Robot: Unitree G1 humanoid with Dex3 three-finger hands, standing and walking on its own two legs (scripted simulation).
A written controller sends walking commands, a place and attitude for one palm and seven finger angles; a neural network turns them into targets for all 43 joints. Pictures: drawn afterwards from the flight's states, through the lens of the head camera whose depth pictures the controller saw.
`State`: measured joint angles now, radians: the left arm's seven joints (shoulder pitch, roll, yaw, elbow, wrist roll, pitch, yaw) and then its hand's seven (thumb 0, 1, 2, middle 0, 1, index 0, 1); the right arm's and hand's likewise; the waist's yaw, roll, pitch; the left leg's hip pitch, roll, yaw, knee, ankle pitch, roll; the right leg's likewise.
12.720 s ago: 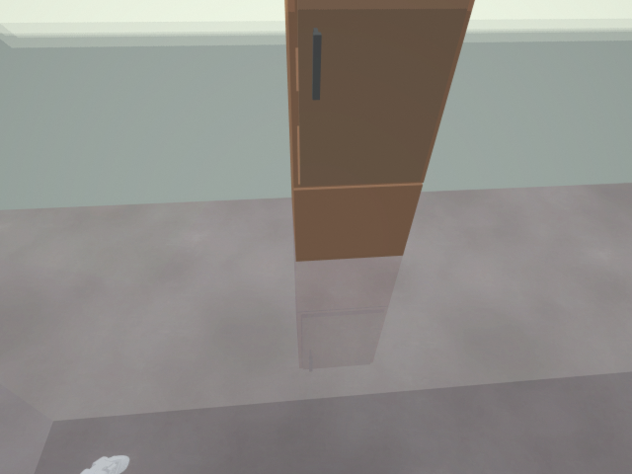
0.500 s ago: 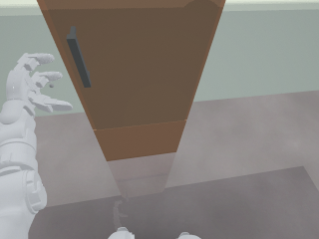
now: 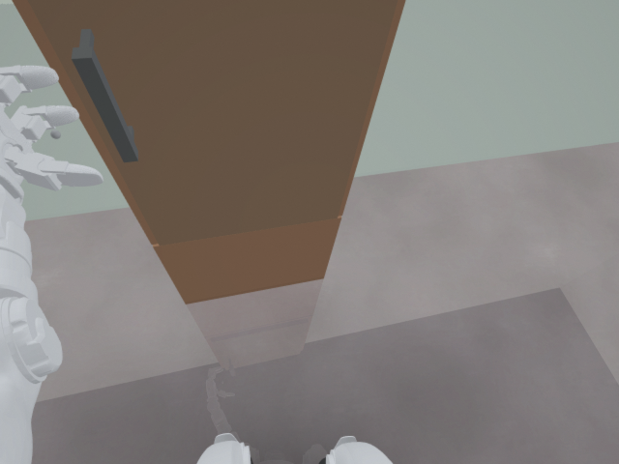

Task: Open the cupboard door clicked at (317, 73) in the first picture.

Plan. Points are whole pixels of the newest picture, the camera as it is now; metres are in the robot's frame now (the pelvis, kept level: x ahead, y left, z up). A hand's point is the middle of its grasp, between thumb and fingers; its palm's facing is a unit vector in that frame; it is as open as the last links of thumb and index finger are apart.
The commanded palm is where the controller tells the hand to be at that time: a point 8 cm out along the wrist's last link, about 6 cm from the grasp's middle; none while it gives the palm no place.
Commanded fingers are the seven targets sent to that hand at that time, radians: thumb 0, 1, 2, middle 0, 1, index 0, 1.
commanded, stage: move the hooked fingers beside the handle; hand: left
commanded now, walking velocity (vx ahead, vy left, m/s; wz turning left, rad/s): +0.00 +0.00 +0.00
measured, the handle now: (110, 102) +0.56 +0.22 +0.11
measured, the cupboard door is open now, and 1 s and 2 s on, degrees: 0 0 0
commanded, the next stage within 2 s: slide the fingers in behind the handle in 0.62 s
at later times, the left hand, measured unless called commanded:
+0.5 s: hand (54, 147) +0.48 +0.27 +0.11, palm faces +0.14 -0.99 +0.01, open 14.0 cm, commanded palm +0.46 +0.32 +0.10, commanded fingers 0.00 -0.50 0.30 -0.30 -1.20 -0.30 -1.20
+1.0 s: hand (71, 140) +0.48 +0.25 +0.11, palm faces +0.12 -0.99 +0.02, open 14.0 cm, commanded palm +0.46 +0.29 +0.10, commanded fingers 0.00 -0.50 0.30 -0.30 -1.20 -0.30 -1.20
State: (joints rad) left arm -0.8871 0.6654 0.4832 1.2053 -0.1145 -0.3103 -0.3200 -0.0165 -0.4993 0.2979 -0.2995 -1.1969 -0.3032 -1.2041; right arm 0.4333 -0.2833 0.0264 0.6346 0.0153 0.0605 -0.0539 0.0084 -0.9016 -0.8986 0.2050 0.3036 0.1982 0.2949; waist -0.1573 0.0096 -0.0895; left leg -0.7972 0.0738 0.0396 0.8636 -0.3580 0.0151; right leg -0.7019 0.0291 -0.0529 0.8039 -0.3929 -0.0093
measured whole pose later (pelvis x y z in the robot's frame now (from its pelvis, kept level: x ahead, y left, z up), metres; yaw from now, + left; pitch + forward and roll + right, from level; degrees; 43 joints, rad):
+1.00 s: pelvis +0.00 +0.01 +0.00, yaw +1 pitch +16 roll -3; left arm -0.88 0.57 0.43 1.17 -0.13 -0.33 -0.26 -0.02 -0.50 0.30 -0.30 -1.20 -0.30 -1.20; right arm 0.43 -0.27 0.03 0.65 0.01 0.06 -0.04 0.01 -0.90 -0.90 0.21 0.30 0.20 0.29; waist -0.15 0.01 -0.09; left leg -0.81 0.06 0.03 0.89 -0.37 0.03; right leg -0.70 0.02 -0.06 0.82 -0.40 0.00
